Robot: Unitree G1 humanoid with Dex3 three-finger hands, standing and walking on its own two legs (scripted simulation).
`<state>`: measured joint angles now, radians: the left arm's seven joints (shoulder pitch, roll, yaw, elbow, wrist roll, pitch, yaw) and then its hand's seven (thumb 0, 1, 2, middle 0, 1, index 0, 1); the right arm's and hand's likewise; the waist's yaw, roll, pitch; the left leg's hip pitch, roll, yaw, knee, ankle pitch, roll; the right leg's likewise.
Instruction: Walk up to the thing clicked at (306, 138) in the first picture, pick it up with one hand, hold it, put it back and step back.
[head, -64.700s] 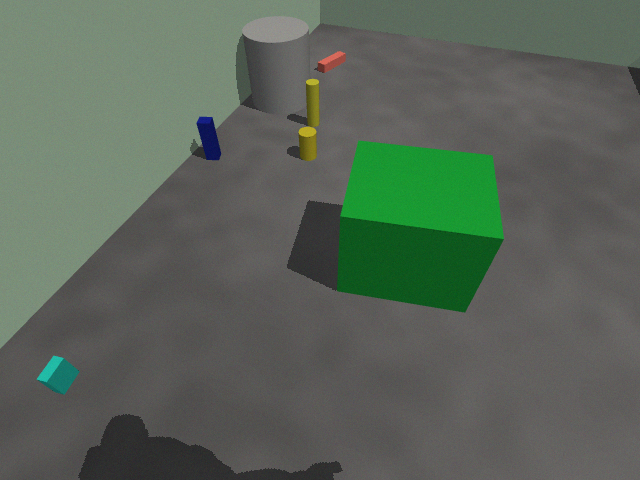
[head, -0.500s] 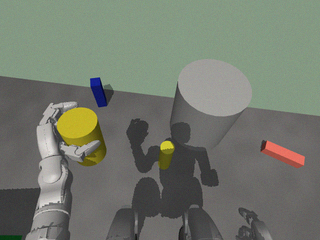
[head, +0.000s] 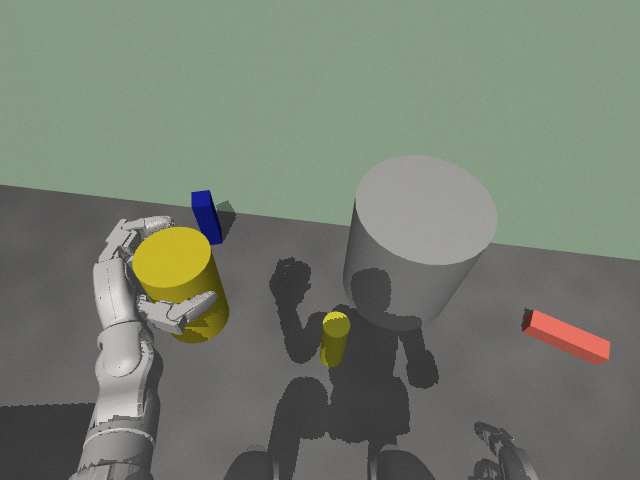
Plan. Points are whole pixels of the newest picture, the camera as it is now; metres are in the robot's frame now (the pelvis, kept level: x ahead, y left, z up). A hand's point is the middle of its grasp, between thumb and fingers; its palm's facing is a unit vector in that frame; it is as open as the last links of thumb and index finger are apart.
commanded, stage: lift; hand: left
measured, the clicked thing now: (186, 288) +0.35 +0.19 +0.00
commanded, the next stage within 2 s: hold in 0.22 s
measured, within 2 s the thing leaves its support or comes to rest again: neither
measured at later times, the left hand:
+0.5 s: hand (175, 263) +0.35 +0.19 +0.06, palm faces +0.33 -0.94 +0.00, open 12.1 cm
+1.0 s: hand (178, 280) +0.34 +0.18 +0.05, palm faces +0.35 -0.94 -0.01, open 12.1 cm
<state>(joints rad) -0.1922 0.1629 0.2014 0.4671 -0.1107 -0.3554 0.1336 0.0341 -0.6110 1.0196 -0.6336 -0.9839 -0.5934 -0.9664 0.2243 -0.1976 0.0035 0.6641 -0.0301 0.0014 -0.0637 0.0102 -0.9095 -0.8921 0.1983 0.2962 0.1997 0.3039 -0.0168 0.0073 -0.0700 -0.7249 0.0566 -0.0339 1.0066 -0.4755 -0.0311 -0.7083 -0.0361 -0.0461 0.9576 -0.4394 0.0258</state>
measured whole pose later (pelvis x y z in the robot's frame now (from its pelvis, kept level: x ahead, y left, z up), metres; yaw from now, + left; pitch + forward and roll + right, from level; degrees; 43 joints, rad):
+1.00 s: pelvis +0.00 -0.01 +0.02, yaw +0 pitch +8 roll -1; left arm -0.18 0.12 0.20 0.52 -0.09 -0.39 0.17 0.03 -0.61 1.01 -0.65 -0.96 -0.61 -0.94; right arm 0.18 -0.19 -0.01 0.68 -0.04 0.00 -0.05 0.01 -0.91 -0.90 0.20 0.30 0.20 0.30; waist -0.02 0.00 -0.03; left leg -0.61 0.05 -0.02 0.89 -0.42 -0.04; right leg -0.60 -0.04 -0.04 0.87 -0.40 0.02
